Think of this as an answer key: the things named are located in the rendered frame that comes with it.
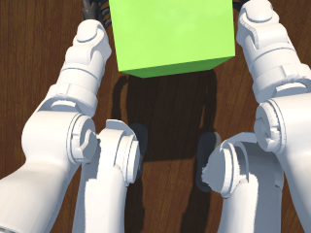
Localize right robot forearm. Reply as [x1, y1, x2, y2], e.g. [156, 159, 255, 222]
[236, 0, 311, 104]

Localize right robot upper arm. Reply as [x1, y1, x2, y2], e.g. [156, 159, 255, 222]
[254, 92, 311, 233]

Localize carton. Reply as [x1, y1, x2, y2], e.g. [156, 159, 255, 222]
[109, 0, 235, 79]

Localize left robot shin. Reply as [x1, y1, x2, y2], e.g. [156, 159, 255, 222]
[82, 119, 138, 168]

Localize left robot hand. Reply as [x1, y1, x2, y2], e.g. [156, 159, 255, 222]
[82, 0, 112, 31]

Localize right robot hand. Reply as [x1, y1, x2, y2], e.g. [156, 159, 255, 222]
[232, 0, 250, 13]

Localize right robot foot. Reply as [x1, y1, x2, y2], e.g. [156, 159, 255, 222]
[195, 130, 222, 192]

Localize left robot upper arm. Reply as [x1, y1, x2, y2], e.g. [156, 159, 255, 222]
[0, 111, 98, 233]

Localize left robot forearm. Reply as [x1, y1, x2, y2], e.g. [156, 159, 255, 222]
[21, 19, 112, 151]

